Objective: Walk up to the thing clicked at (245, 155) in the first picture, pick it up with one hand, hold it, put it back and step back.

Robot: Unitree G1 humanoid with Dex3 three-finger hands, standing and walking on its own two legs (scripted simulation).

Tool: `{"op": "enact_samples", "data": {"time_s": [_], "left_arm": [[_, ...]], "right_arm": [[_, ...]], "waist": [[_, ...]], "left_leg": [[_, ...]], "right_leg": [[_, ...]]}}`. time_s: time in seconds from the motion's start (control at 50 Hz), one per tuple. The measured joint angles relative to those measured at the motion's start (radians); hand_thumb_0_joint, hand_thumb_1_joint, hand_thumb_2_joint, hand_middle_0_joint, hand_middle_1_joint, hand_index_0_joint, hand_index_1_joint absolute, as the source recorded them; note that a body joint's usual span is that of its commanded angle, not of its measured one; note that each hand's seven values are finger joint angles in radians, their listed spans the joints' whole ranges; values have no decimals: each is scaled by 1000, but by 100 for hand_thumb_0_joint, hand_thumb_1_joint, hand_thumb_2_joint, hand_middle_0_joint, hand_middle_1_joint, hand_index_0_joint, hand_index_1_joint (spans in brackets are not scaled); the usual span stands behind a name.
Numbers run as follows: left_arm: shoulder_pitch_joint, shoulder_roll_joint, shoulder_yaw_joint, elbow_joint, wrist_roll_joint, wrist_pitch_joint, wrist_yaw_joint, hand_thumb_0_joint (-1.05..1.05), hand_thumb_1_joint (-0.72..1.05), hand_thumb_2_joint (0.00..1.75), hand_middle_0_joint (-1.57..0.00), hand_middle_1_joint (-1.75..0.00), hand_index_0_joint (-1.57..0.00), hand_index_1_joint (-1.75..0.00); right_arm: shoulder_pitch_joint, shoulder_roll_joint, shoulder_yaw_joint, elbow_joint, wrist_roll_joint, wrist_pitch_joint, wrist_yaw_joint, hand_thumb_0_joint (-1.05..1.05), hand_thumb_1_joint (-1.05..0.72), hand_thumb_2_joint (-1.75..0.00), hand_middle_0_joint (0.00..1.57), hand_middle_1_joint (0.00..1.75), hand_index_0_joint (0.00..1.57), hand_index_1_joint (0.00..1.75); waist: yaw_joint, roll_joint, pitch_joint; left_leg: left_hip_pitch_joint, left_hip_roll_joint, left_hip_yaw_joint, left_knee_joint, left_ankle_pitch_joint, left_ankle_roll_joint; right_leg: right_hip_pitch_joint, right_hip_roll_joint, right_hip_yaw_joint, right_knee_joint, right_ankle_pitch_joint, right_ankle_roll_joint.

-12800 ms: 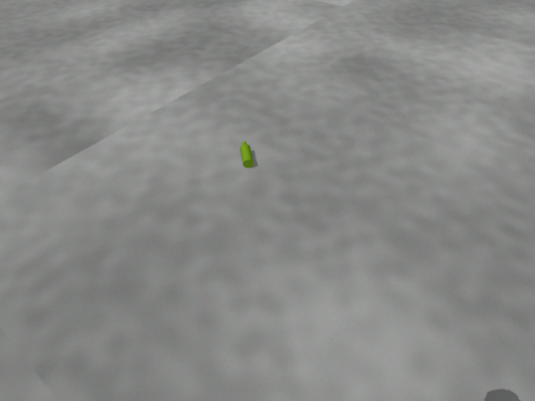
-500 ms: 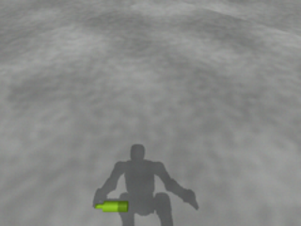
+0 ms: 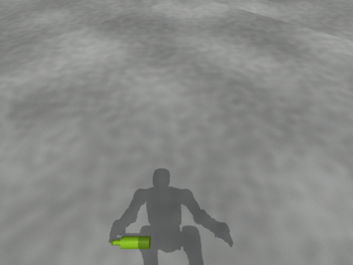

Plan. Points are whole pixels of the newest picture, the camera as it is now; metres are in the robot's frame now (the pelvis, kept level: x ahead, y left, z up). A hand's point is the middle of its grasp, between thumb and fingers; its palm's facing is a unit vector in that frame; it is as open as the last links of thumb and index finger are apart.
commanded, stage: stand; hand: left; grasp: from above
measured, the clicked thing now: (130, 242) +0.41 +0.27 -0.75
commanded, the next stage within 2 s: rise first in 0.22 s
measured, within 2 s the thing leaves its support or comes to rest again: neither
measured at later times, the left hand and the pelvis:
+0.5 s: hand out of the picture +0.13 +0.25 -0.16, palm faces +0.00 -0.94 -0.33, open 7.9 cm; pelvis -0.02 +0.00 -0.01, yaw +1 degrees
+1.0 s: hand out of the picture +0.11 +0.27 -0.24, palm faces -0.18 -0.87 -0.47, open 14.0 cm; pelvis -0.03 +0.02 -0.10, yaw +0 degrees
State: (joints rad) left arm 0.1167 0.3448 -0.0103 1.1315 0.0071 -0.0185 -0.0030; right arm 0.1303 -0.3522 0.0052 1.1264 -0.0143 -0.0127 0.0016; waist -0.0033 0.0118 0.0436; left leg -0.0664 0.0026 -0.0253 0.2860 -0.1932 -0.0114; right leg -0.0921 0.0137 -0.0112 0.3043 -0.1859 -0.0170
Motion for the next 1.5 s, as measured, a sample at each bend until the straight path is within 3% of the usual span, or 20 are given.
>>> {"op": "enact_samples", "data": {"time_s": [0.34,0.38,0.44,0.52,0.6,0.74,0.88,1.04,1.16,1.28,1.5], "left_arm": [[2,3,0,-5,1,-4,3,1,90,90,-21,-30,-20,-31],[6,-8,16,-58,-19,-5,14,1,89,90,-22,-32,-21,-32],[-71,-27,61,-59,-12,-17,12,1,83,90,-22,-39,-21,-39],[-152,-15,110,-69,61,-15,-20,1,66,90,-20,-56,-20,-56],[-147,-15,139,-138,120,13,-19,1,42,90,-18,-74,-18,-73],[-65,-46,122,-275,164,119,15,0,-8,93,-14,-94,-14,-93],[30,-53,130,-448,222,135,27,0,-41,97,-11,-102,-11,-102],[133,-44,111,-650,266,170,34,0,-54,97,-10,-105,-10,-105],[133,-26,97,-686,310,181,35,0,-57,96,-11,-106,-11,-106],[34,19,102,-616,408,116,43,0,-56,94,-12,-106,-12,-106],[-265,114,122,-454,645,-77,95,0,-55,95,-13,-106,-14,-106]], "right_arm": [[-5,1,-4,-5,1,4,1,0,-90,-89,20,30,20,30],[25,4,-2,-85,31,-2,-14,0,-91,-90,20,30,20,30],[46,21,-2,-183,50,-19,-29,0,-91,-90,20,30,20,30],[54,67,-16,-274,42,-25,-29,0,-92,-90,20,30,20,30],[87,100,-30,-350,36,-20,-18,0,-93,-90,20,30,20,30],[114,106,-30,-449,42,-25,-8,0,-92,-90,21,30,20,30],[96,111,-39,-517,28,-69,-11,0,-92,-90,21,30,20,30],[59,114,-40,-565,23,-99,-15,1,-93,-90,20,30,20,30],[41,111,-31,-594,18,-125,-14,1,-95,-90,21,30,20,30],[9,90,-33,-598,13,-161,6,0,-95,-91,21,30,20,30],[-66,48,-65,-515,14,-167,41,0,-95,-91,21,30,20,30]], "waist": [[-2,-3,0],[-8,-2,-8],[-10,-2,0],[-22,-16,-25],[-24,-20,-61],[-29,2,-110],[-20,-13,-138],[-18,-9,-163],[-21,-4,-193],[-29,-9,-228],[-22,-1,-231]], "left_leg": [[-1,2,0,3,2,0],[-55,-2,-6,48,-13,3],[-151,-7,-12,136,-40,5],[-296,-8,-6,261,-84,5],[-393,-7,7,370,-134,8],[-529,-12,11,531,-212,20],[-706,-16,10,727,-298,25],[-856,-16,3,882,-364,29],[-979,-18,-2,988,-402,28],[-1188,-24,-2,1168,-455,24],[-1621,-24,-7,1541,-522,11]], "right_leg": [[4,2,0,-9,8,0],[-46,-1,-7,33,-7,1],[-137,-6,-13,116,-35,2],[-285,-6,-8,241,-76,2],[-385,-5,4,346,-120,4],[-514,-8,7,491,-188,16],[-688,-11,4,681,-271,22],[-831,-11,-4,824,-332,25],[-952,-12,-11,929,-371,24],[-1164,-18,-13,1117,-429,21],[-1602,-18,-22,1493,-494,5]]}}
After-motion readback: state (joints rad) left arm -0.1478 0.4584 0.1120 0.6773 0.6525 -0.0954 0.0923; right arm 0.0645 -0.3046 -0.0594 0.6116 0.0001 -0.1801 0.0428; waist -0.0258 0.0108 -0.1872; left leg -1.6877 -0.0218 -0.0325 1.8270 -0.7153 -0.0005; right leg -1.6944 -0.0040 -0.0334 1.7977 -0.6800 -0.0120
